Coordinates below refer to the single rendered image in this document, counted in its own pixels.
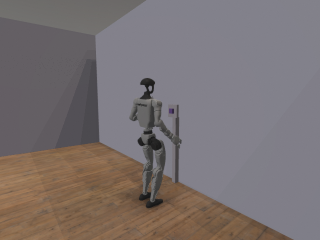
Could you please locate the robot right upper arm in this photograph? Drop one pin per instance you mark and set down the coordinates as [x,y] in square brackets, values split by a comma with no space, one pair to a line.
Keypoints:
[157,104]

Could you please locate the left robot foot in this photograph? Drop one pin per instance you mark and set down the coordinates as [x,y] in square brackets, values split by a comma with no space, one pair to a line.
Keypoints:
[143,197]

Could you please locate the robot head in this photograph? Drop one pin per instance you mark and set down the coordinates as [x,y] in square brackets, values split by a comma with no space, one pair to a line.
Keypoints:
[147,82]

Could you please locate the right robot hand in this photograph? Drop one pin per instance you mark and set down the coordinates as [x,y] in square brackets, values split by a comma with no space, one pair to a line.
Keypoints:
[175,141]

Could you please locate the panel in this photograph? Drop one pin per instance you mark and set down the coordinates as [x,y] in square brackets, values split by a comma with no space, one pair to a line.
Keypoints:
[175,149]

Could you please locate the robot left upper arm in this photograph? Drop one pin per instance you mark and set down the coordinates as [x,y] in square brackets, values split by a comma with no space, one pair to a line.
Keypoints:
[134,110]

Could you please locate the robot right forearm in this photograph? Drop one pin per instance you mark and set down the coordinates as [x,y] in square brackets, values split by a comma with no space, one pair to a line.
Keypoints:
[166,131]

